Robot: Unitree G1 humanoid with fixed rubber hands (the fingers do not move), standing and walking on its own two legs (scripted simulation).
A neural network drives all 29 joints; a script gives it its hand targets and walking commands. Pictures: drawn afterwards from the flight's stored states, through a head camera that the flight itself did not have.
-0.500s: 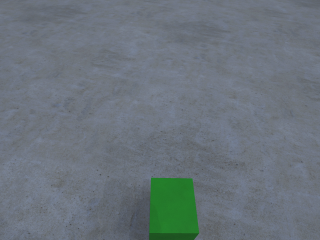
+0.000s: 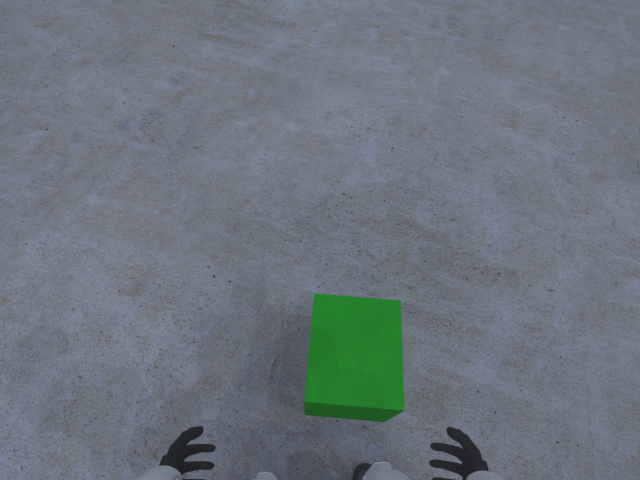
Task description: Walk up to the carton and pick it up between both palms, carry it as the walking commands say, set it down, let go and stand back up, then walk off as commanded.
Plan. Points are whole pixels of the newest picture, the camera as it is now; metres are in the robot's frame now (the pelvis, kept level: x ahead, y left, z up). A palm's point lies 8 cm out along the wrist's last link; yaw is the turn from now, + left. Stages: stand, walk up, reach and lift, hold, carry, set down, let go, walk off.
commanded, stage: reach and lift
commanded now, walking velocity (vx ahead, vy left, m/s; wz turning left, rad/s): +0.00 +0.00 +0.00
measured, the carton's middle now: (350, 360) +0.41 -0.10 -0.62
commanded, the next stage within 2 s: none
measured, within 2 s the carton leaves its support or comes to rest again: neither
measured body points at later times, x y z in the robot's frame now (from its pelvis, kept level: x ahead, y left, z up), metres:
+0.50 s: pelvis -0.07 -0.04 -0.06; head +0.08 -0.05 +0.37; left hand +0.23 +0.17 -0.16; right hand +0.21 -0.24 -0.16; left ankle -0.02 +0.09 -0.72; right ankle +0.02 -0.14 -0.72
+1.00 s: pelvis -0.08 -0.04 -0.08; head +0.16 -0.05 +0.30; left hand +0.37 +0.12 -0.19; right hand +0.35 -0.29 -0.19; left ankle -0.02 +0.09 -0.72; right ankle +0.02 -0.14 -0.72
